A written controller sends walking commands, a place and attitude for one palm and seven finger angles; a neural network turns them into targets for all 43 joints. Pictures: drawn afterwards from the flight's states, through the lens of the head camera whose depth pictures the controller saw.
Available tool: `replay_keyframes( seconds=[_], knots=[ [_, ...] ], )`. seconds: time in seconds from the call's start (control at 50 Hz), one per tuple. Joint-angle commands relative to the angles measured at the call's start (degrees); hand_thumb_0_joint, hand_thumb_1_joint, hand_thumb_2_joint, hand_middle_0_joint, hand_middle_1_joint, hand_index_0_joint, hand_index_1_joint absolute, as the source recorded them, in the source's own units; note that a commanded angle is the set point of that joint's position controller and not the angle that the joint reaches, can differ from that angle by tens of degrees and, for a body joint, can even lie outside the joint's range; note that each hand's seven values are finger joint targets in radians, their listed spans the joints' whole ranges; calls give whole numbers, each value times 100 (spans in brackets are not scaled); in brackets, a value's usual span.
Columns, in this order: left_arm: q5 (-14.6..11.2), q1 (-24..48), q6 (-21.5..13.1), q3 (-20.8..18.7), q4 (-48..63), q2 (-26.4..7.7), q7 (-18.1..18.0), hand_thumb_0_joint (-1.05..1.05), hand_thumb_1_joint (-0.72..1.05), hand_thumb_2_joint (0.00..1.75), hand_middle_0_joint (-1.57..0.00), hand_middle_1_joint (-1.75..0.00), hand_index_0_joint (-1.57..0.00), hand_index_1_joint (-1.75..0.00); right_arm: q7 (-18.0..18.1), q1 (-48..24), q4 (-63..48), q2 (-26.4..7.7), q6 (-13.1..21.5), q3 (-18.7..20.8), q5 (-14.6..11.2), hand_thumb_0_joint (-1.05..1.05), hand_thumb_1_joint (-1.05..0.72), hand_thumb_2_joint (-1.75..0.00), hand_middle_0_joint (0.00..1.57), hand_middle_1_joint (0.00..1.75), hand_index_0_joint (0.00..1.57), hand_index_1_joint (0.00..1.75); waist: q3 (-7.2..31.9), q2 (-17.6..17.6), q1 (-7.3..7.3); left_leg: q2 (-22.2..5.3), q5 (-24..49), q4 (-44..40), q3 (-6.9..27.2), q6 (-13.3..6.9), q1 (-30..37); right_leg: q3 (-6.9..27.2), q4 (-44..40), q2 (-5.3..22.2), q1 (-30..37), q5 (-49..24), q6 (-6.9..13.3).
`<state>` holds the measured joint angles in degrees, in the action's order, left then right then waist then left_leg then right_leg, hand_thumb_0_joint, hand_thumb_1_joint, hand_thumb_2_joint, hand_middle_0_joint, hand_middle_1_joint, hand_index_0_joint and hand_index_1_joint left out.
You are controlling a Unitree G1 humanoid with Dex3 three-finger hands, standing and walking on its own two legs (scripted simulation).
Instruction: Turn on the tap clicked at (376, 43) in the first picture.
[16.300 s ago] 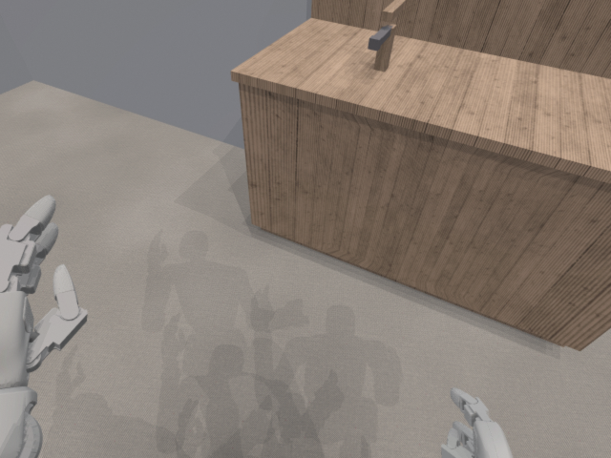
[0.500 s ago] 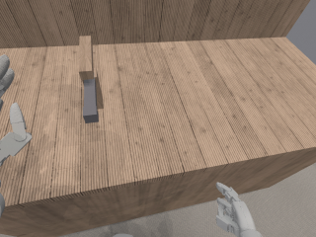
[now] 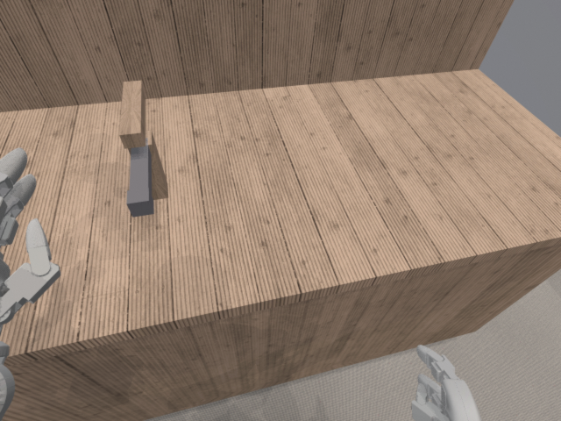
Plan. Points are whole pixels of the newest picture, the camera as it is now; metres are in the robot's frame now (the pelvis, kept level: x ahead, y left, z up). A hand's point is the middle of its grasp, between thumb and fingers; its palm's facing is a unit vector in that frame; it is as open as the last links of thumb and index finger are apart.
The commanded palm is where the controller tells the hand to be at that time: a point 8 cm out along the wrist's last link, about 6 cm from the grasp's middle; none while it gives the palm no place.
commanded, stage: come to a stop and stand still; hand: left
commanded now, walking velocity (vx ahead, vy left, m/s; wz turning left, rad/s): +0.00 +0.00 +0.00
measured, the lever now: (140, 202) +0.36 +0.22 +0.11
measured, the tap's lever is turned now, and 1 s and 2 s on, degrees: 0 0 0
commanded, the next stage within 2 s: look again from close up in 0.16 s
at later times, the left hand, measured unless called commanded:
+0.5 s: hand (42, 275) +0.22 +0.26 +0.17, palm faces +0.35 -0.88 -0.31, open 7.5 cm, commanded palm +0.16 +0.29 +0.18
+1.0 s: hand (97, 258) +0.24 +0.21 +0.18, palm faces +0.29 -0.91 -0.30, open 7.5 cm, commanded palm +0.18 +0.25 +0.18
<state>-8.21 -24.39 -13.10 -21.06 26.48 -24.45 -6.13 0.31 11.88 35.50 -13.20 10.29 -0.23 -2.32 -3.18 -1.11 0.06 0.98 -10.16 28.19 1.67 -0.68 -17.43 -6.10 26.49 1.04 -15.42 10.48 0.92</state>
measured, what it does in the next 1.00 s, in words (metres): stands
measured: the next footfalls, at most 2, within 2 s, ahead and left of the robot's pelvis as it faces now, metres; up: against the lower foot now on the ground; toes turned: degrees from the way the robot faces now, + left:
none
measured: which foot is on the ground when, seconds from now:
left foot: down 0.00-1.00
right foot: down 0.00-1.00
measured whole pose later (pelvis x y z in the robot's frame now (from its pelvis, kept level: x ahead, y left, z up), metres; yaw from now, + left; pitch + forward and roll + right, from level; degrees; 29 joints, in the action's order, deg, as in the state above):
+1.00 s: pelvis +0.00 -0.02 +0.00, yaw -4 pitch -1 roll +0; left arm -7.2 -22.9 -9.6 -19.3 28.5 -22.1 -5.1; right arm -0.2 9.9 32.4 -8.8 7.6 -2.2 -1.9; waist -2.6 -2.4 1.2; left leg -1.0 -9.9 26.1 -1.4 0.6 -15.3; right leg -2.5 26.6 -1.1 -15.8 10.1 2.1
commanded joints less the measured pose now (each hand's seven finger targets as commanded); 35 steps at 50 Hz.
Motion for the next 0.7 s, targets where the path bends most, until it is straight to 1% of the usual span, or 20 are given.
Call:
replay_keyframes(
  seconds=[0.0,0.02,0.06,0.08,0.1,0.16,0.18,0.2,0.26,0.28,0.3,0.38,0.4,0.46,0.48,0.5,0.56,0.58,0.64,0.68],
  knots=[
    [-63,161,-297,-564,903,-825,-68,0,90,90,-20,-30,-20,-30,43,-579,-946,-638,333,238,-60,0,-90,-90,20,30,20,30,764,97,88,-425,-512,-491,629,4,384,874,-841,754,-10,595,40],
    [-57,229,-298,-517,950,-808,-62,0,90,90,-20,-30,-20,-30,44,-554,-967,-669,346,251,-62,0,-90,-90,20,30,20,30,734,144,84,-419,-566,-485,631,6,368,900,-862,757,-58,693,44],
    [-45,271,-263,-526,907,-840,-64,0,90,90,-20,-30,-20,-30,54,-551,-949,-634,361,237,-49,0,-90,-90,20,30,20,30,662,-7,94,-412,-612,-469,609,-7,363,926,-943,761,-130,844,31],
    [-27,286,-248,-599,976,-949,-81,0,90,90,-20,-30,-20,-30,61,-699,-958,-636,369,228,-76,0,-90,-90,20,30,20,30,737,126,91,-410,-590,-486,604,-23,475,962,-940,752,-121,826,38],
    [-24,275,-252,-516,944,-850,-79,0,90,90,-20,-30,-20,-30,68,-595,-929,-622,368,221,-53,0,-90,-90,20,30,20,30,728,70,85,-417,-579,-488,599,-28,429,923,-934,741,-74,791,35],
    [0,429,-252,-496,1155,-896,-80,0,90,90,-20,-30,-20,-30,73,-593,-937,-618,395,200,-29,0,-90,-90,20,30,20,30,769,184,84,-416,-528,-463,619,-28,435,942,-895,745,-44,746,35],
    [8,436,-229,-626,1189,-1040,-98,0,90,90,-20,-30,-20,-30,80,-740,-945,-622,393,188,-47,0,-90,-90,20,30,20,30,795,286,88,-430,-524,-517,655,-37,505,950,-883,729,-46,736,35],
    [14,442,-243,-500,1238,-901,-89,0,90,90,-20,-30,-20,-30,86,-663,-934,-615,391,181,-24,0,-90,-90,20,30,20,30,793,325,79,-445,-513,-546,661,-41,461,898,-840,704,20,651,35],
    [23,458,-238,-502,1295,-901,-81,0,90,90,-20,-30,-20,-30,81,-627,-955,-635,396,186,-8,0,-90,-90,20,30,20,30,822,489,91,-455,-375,-569,708,-24,425,907,-767,690,129,419,38],
    [34,448,-233,-607,1337,-1015,-97,0,90,90,-20,-30,-20,-30,83,-757,-959,-637,391,177,-25,0,-90,-90,20,30,20,30,878,597,94,-467,-350,-636,745,-28,495,883,-721,665,160,389,36],
    [42,413,-244,-500,1342,-885,-89,0,90,90,-20,-30,-20,-30,89,-683,-945,-622,387,179,-7,0,-90,-90,20,30,20,30,899,591,94,-488,-307,-653,738,-31,462,837,-683,640,235,287,30],
    [39,322,-182,-571,1147,-909,-84,0,90,90,-20,-30,-20,-30,81,-777,-984,-620,340,184,-25,0,-90,-90,20,30,20,30,877,402,106,-500,-242,-740,769,-15,537,825,-701,621,224,230,15],
    [34,323,-182,-479,1114,-784,-70,0,90,90,-20,-30,-20,-30,88,-688,-995,-620,322,182,-11,0,-90,-90,20,30,20,30,878,281,105,-522,-229,-769,767,-9,504,772,-685,610,267,200,1],
    [36,347,-149,-442,1013,-748,-42,0,90,90,-20,-30,-20,-30,100,-690,-1013,-615,281,199,-14,0,-90,-90,20,30,20,30,827,187,105,-527,-205,-765,729,-9,529,818,-753,634,227,137,-11],
    [35,325,-120,-485,1009,-798,-52,0,90,90,-20,-30,-20,-30,100,-796,-1026,-619,270,191,-40,0,-90,-90,20,30,20,30,857,247,103,-514,-141,-785,730,-10,608,815,-737,623,235,112,-8],
    [39,371,-120,-354,1022,-667,-36,0,90,90,-20,-30,-20,-30,99,-734,-1032,-624,252,185,-25,0,-90,-90,20,30,20,30,814,292,94,-533,-152,-807,719,-7,571,793,-736,611,237,99,-12],
    [78,475,-128,-364,1118,-729,-32,0,90,90,-20,-30,-20,-30,98,-711,-1055,-635,237,188,-18,0,-90,-90,20,30,20,30,819,370,107,-548,-181,-825,752,-6,529,824,-743,617,298,67,-4],
    [82,531,-120,-398,1240,-799,-45,0,90,90,-20,-30,-20,-30,95,-819,-1080,-634,229,170,-42,0,-90,-90,20,30,20,30,845,482,93,-548,-167,-864,775,6,586,791,-699,599,307,94,-6],
    [84,686,-164,-364,1366,-745,-31,0,90,90,-20,-30,-20,-30,99,-734,-1125,-588,214,181,-34,0,-90,-90,20,30,20,30,819,581,109,-757,-281,-1046,872,72,566,775,-527,433,207,154,-38],
    [93,780,-169,-500,1484,-888,-44,0,90,90,-20,-30,-20,-30,98,-836,-1170,-551,198,182,-40,0,-90,-90,20,30,20,30,824,725,126,-925,-438,-1230,988,118,555,750,-267,315,171,239,-73]
  ],
)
